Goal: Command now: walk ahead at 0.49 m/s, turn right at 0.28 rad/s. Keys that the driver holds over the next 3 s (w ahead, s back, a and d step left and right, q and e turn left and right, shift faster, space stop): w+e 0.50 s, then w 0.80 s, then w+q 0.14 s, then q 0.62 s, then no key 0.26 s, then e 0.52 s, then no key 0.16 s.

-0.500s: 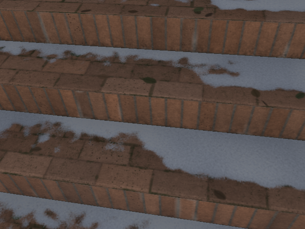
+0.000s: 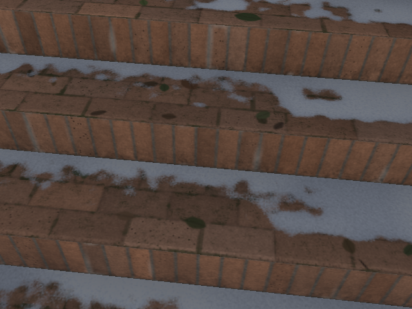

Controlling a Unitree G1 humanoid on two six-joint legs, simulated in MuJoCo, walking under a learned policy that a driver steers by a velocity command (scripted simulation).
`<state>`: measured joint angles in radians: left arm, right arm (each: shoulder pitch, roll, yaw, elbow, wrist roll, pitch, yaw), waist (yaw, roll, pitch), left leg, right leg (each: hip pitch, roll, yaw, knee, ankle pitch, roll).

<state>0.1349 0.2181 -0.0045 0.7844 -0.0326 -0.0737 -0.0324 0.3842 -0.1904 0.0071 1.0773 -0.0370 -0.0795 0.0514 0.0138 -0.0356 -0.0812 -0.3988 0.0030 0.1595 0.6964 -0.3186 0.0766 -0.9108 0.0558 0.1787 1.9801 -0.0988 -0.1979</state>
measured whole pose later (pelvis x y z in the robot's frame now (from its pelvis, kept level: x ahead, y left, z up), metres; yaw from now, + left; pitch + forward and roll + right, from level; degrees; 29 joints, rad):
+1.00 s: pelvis +0.60 -0.09 +0.27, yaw -21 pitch +2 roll +2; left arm 0.43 0.16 0.00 1.04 0.01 -0.09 -0.06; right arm 0.11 -0.18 0.02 0.80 -0.04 -0.08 0.01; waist -0.02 0.00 -0.08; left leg -0.68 -0.02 0.18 1.06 -0.44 0.11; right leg -0.35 0.12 0.20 1.37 -0.10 -0.14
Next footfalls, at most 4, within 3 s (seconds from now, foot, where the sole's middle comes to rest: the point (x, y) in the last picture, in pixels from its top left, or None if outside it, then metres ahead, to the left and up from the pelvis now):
0.36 right None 0.38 -0.12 -0.59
0.90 left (238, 211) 0.73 -0.06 -0.42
1.48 right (344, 111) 1.01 -0.40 -0.26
2.08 left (247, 17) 1.29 -0.09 -0.09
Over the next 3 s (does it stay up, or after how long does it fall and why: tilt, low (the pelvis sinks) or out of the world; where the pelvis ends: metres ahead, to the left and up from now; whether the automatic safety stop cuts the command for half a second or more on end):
stays up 1.25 -0.24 0.67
